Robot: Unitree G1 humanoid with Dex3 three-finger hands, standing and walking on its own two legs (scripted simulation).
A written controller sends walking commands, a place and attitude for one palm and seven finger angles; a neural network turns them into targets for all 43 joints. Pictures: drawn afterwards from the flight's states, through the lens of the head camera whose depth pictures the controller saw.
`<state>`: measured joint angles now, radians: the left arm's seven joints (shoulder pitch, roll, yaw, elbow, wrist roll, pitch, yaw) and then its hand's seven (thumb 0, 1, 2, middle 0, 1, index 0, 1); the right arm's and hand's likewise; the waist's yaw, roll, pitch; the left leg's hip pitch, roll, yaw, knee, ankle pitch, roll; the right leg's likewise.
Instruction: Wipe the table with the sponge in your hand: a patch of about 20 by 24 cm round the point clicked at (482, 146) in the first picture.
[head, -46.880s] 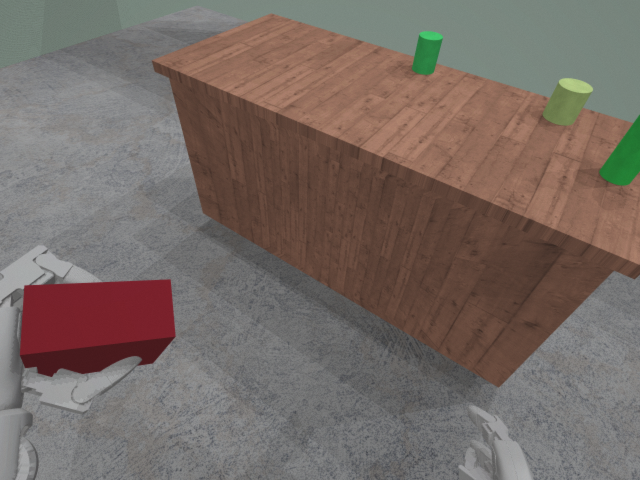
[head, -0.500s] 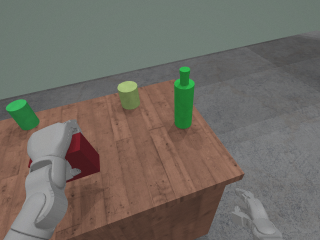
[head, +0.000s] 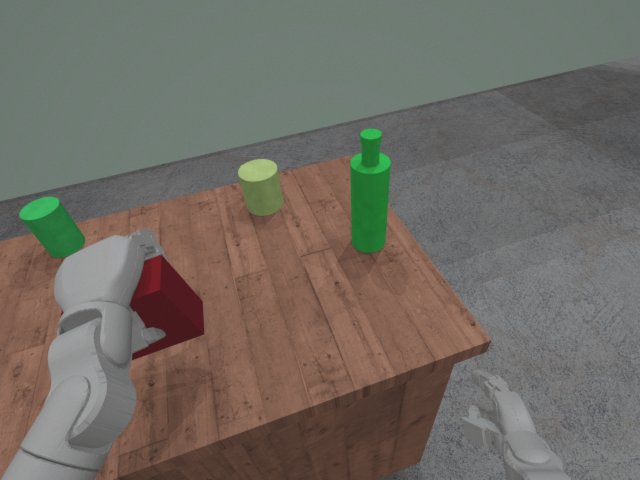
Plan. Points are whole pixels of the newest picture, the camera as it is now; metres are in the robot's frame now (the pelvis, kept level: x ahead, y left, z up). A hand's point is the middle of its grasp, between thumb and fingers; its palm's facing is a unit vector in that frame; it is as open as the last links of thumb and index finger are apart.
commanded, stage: bring the sponge back beside the body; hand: left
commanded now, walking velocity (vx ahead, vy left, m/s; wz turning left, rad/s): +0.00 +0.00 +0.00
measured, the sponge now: (146, 318) +0.25 +0.27 +0.09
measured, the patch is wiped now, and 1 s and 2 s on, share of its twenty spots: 1.00 1.00 1.00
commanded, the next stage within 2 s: step back with the hand held close in 1.52 s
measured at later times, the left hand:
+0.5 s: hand (139, 321) +0.23 +0.26 +0.12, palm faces +0.11 -0.20 -0.97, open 9.7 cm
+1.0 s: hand (113, 347) +0.20 +0.27 +0.11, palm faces +0.10 -0.15 -0.98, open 9.7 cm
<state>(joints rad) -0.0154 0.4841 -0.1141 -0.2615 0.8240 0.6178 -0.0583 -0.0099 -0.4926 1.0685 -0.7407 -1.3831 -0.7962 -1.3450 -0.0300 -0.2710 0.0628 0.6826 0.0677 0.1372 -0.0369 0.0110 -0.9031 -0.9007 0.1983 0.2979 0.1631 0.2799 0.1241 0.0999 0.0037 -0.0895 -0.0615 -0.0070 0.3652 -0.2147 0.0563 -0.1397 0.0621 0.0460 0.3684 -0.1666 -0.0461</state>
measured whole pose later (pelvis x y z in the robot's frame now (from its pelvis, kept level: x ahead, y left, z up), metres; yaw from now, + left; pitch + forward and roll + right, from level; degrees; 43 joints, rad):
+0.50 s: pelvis +0.00 -0.01 +0.00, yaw +0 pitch -4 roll +0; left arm 0.12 0.49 -0.11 -0.34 0.83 0.57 -0.05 -0.01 -0.49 1.07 -0.74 -1.38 -0.80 -1.34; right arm -0.01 -0.27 0.06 0.67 0.05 0.12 -0.04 0.01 -0.90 -0.90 0.20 0.30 0.20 0.30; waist 0.13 0.11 0.01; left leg -0.08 -0.05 -0.01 0.38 -0.23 0.05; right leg -0.13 0.07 0.04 0.38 -0.18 -0.06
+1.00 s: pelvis +0.00 -0.01 +0.00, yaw +0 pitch -5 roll +0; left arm 0.25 0.52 -0.06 -0.40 0.84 0.49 -0.03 -0.01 -0.49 1.07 -0.74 -1.38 -0.80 -1.34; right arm 0.00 -0.27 0.05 0.68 0.04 0.11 -0.04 0.01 -0.90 -0.90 0.20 0.30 0.18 0.29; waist 0.15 0.11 0.01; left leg -0.08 -0.05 -0.01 0.40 -0.24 0.05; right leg -0.12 0.08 0.04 0.39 -0.18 -0.06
